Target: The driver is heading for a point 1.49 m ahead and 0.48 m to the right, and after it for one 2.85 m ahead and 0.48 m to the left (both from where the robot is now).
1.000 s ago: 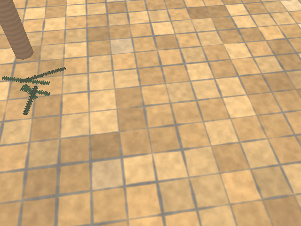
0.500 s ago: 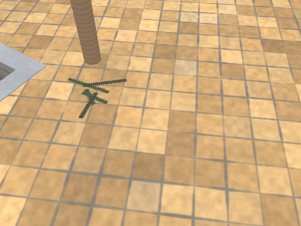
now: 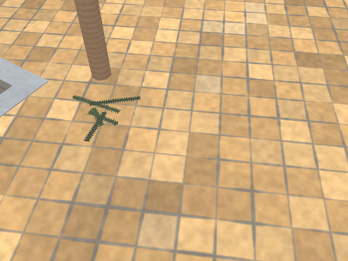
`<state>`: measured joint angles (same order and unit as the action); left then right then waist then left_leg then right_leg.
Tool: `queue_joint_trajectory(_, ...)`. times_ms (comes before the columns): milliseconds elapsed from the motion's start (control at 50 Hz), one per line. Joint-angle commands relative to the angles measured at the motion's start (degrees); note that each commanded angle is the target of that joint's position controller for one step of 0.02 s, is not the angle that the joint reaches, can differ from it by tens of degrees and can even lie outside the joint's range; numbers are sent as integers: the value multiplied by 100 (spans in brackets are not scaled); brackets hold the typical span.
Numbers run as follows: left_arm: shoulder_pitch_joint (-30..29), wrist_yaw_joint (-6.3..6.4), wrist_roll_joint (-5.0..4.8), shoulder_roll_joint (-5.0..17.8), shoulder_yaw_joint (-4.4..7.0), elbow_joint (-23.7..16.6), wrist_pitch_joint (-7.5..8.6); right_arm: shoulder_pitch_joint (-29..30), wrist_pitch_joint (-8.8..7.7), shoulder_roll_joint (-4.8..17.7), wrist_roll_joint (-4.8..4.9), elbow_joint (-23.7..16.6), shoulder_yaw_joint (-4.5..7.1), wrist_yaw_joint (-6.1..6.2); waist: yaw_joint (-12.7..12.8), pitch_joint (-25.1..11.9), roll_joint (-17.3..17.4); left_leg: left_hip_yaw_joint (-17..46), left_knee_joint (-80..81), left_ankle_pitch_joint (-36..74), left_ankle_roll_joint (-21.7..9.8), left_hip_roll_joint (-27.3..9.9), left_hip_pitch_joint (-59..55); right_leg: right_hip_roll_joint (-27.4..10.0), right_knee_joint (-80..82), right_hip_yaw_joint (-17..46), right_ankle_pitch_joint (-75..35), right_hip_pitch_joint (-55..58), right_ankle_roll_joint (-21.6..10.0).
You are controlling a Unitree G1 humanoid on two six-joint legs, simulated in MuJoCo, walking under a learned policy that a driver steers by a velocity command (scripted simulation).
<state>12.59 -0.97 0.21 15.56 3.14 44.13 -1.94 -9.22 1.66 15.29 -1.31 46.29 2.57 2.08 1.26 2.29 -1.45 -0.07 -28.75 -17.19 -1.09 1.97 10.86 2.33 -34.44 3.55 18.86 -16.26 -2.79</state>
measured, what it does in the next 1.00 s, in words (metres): walks ahead, turning right: right foot, then left foot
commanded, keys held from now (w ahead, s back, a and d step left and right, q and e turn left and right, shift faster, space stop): w+e+shift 0.60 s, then w+shift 0.20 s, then w+q+shift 0.20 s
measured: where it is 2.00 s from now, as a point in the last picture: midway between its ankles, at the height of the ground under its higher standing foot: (311, 102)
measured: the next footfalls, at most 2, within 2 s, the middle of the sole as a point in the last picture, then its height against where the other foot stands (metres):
right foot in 0.26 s outside the picture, level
left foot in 0.70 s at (234, 247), level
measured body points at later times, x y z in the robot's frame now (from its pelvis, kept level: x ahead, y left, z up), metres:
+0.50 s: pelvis +0.16 -0.13 +0.01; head +0.17 -0.16 +0.46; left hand +0.25 +0.14 -0.10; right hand +0.27 -0.42 -0.08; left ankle +0.31 +0.00 -0.66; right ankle +0.05 -0.14 -0.73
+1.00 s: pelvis +0.54 -0.32 +0.00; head +0.56 -0.34 +0.45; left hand +0.89 -0.31 -0.04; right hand +0.30 -0.48 -0.12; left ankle +0.53 -0.17 -0.73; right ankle +0.58 -0.51 -0.69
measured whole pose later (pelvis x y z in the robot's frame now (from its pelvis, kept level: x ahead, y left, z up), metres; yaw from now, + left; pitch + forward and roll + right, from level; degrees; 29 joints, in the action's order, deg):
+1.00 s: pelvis +0.54 -0.32 +0.00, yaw -35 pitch +3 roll +2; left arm -1.6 -4.2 3.3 16.6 -0.9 35.1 4.0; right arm -33.2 -4.6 16.8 -0.8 53.1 3.3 -0.6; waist -6.3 -0.4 -1.6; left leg 2.8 -16.1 -17.7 -1.6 4.2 1.1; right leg -3.8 -46.7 2.3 8.6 -38.7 -1.5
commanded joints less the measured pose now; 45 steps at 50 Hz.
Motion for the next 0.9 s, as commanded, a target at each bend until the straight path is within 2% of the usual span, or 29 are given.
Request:
queue_joint_trajectory(20, -741, -149, 145, 641, 201, -740, -44, -537, -81, 1168, -139, -293, 331, 2, -610, 166, 1446, 2763, 2181, -3413, -1382, -2472, -350, -192, -2032, -306, 1185, -1962, -173)
queue_joint_trajectory(40, -937, -216, 106, 685, 232, -837, -64, -370, -159, 1075, -142, -353, 301, -1, -493, 511, 1001, 2896, 2336, -3370, -1460, -2640, -225, -468, -2496, -120, 892, -2403, -152)
queue_joint_trajectory(60, -776, -278, 57, 657, 237, -808, -56, -129, -239, 1030, -103, -430, 286, -1, -294, 536, 800, 2515, 2355, -3057, -1268, -2497, -349, -626, -2502, -6, 594, -2541, -98)
queue_joint_trajectory(140, -248, -496, 43, 696, 233, -665, -56, 320, -475, 1173, -93, -553, 335, -49, 9, 6, 964, 394, 2301, -1774, -469, -1745, -68, -668, -1420, -559, 207, -1027, -16)
queue_joint_trajectory(200, -238, -522, -9, 708, 226, -735, -71, 216, -492, 1295, -156, -517, 390, -119, -13, 21, 932, -266, 1986, -1929, -411, -1761, 195, -493, -722, -1174, 293, -225, -134)
queue_joint_trajectory(220, -29, -500, 9, 651, 211, -677, -50, 243, -460, 1294, -124, -524, 392, -148, 100, 62, 737, -467, 1647, -2064, -402, -1786, 375, -400, -429, -1394, 88, 108, -193)
queue_joint_trajectory(240, 409, -451, 51, 658, 229, -486, -8, 236, -431, 1217, -113, -529, 368, -173, 283, 14, 307, -783, 870, -1885, -365, -1618, 661, -163, -175, -1542, 119, 667, -271)
queue_joint_trajectory(260, 1439, -352, 98, 835, 324, -71, 58, 259, -413, 971, -169, -553, 287, -207, 687, -135, -649, -1271, -1150, -856, -296, -1160, 1057, 99, 163, -1218, 646, 1443, -425)
queue_joint_trajectory(280, 2166, -248, 112, 1209, 362, 48, 145, 719, -410, 271, -217, -807, 47, -267, 1003, -4, -2020, -1246, -3702, -1261, -109, -660, 2743, -980, 844, 1069, 2096, 1855, -856)
queue_joint_trajectory(300, 1616, -220, 28, 1632, 348, -344, 191, 1079, -488, 35, -201, -1437, -59, -322, 643, 14, -2447, -38, -4622, -1572, 83, 152, 4521, -1718, 2789, 4591, 3428, 1920, -1537)
queue_joint_trajectory(320, 1169, -154, 55, 1670, 408, -531, 214, 1205, -624, 457, -311, -1489, -12, -377, 483, 235, -1291, 404, -4940, -948, 104, -399, 5021, -2212, 2993, 4815, 3560, 1973, -1681)
queue_joint_trajectory(340, 1068, -100, 94, 1523, 392, -575, 256, 1137, -714, 773, -309, -1335, 59, -425, 391, 106, -449, 458, -4651, -319, 113, -601, 4709, -2075, 2631, 4205, 2969, 1796, -1581)
queue_joint_trajectory(360, 1071, -73, 107, 1461, 378, -553, 296, 857, -731, 899, -309, -1131, 83, -428, 232, 52, 24, 422, -4221, -9, 157, -731, 4206, -1792, 2395, 3434, 2251, 1527, -1414)
queue_joint_trajectory(400, 1041, 6, 50, 1290, 302, -519, 410, 662, -609, 855, -306, -1003, 57, -463, 106, 47, -88, 329, -3570, 411, 302, -789, 3559, -1301, 2619, 2664, 1622, 1111, -1256)
queue_joint_trajectory(460, 1410, 6, -15, 1161, 291, -341, 528, 1122, -409, 724, -183, -1119, -10, -476, 217, 323, 108, 119, -2782, 864, 475, -645, 3674, -991, 2795, 2165, 440, 1182, -1331)
queue_joint_trajectory(540, 1575, 24, -32, 1142, 332, -209, 572, 1825, -413, 491, -76, -1403, -130, -510, 421, 344, -110, -36, -1461, 1548, 540, -332, 3314, -701, 2621, 1827, -911, 1185, -1252)
queue_joint_trajectory(600, 1619, 67, -63, 1173, 351, -109, 625, 2252, -454, 524, -33, -1689, -151, -504, 532, 353, -360, -37, -716, 1814, 402, -270, 2689, -865, 2567, 2024, -2031, 1210, -1143)
queue_joint_trajectory(640, 1348, 111, -86, 1218, 343, -68, 653, 1774, -500, 609, -34, -1598, -121, -461, 253, 147, -410, -127, -242, 1854, 185, -160, 1682, -920, 2374, 1805, -3301, 1273, -919)
queue_joint_trajectory(660, 1312, 109, -79, 1325, 351, -19, 679, 1219, -518, 762, -54, -1434, -46, -398, 30, -211, -420, -249, -267, 1537, 70, 57, 868, -884, 1850, 1671, -4711, 1387, -773)
queue_joint_trajectory(680, 1332, 87, 10, 1466, 368, 69, 688, 253, -528, 1017, -22, -1178, 80, -292, -404, -839, -400, -394, -469, 900, -62, 264, -164, -814, 754, 1500, -5874, 1474, -666)
queue_joint_trajectory(700, 1068, 76, 75, 1466, 361, 76, 701, -1016, -527, 1177, -2, -867, 188, -162, -1139, -1338, -363, -333, -497, 635, -168, 11, -1513, -602, -780, 1308, -5673, 856, -560)
queue_joint_trajectory(720, 1060, 97, 153, 864, 208, 6, 767, -2218, -573, 1556, -154, -680, 318, -29, -1497, -2015, 332, 1090, -493, -1729, -298, -1115, -2792, -221, -2952, 1010, -3739, -196, -544)
queue_joint_trajectory(740, 1815, -9, -139, 47, -12, -238, 766, -1907, -602, 2042, -329, -573, 404, -102, -582, -2472, 2493, 4872, 1207, -3895, -945, -2479, -3482, 622, -4500, 727, 675, -1915, -308)
queue_joint_trajectory(760, 1202, 25, 28, 517, -29, -159, 727, -1156, -582, 1441, -181, -712, 335, -193, -606, -1531, 1516, 5356, 1706, -3787, -947, -2316, -2607, 235, -4688, 659, 208, -2416, -457)
queue_joint_trajectory(780, 767, -19, 94, 751, 32, -194, 694, -802, -602, 1099, -131, -703, 276, -229, -496, -986, 808, 4291, 1524, -3056, -991, -2153, -1898, -67, -4467, 549, -321, -2376, -452)
queue_joint_trajectory(800, 295, -72, 186, 826, 19, -243, 677, -841, -611, 850, -142, -560, 229, -252, -551, -650, 158, 3485, 1494, -2008, -979, -1866, -1267, -211, -4195, 442, -498, -2202, -433)
queue_joint_trajectory(840, -66, -176, 292, 601, -60, -504, 629, -1172, -677, 586, -141, -176, 105, -245, -315, -237, 465, 2778, 1559, -1062, -1047, -1475, -521, -304, -3812, 550, -275, -2151, -345)
queue_joint_trajectory(860, -135, -192, 329, 450, -118, -602, 604, -1299, -716, 521, -64, -31, 72, -262, -171, -107, 597, 2661, 1694, -869, -1085, -1374, -391, -419, -3535, 479, -161, -2243, -275)
queue_joint_trajectory(900, -534, -216, 418, 414, -209, -849, 576, -1403, -774, 611, 40, 60, 86, -259, -44, 247, 591, 2567, 2009, -575, -1292, -1381, -208, -707, -2989, 239, -77, -2727, -56)
Velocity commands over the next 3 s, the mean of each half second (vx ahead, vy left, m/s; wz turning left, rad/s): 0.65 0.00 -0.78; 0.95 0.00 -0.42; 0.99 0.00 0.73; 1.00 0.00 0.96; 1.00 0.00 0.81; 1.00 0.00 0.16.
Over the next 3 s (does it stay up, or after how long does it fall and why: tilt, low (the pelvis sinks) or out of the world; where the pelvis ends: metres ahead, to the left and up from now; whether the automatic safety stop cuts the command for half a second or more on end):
stays up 2.20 -0.18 0.00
